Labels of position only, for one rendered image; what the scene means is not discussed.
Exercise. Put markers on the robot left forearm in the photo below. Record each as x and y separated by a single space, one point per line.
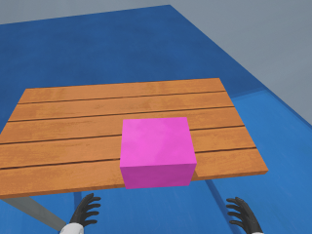
72 228

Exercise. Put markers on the table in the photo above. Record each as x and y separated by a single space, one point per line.
68 139

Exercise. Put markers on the right robot hand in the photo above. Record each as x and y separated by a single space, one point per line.
249 222

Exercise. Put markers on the left robot hand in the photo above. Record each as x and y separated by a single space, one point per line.
81 213

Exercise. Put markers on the carton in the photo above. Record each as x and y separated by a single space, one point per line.
156 152

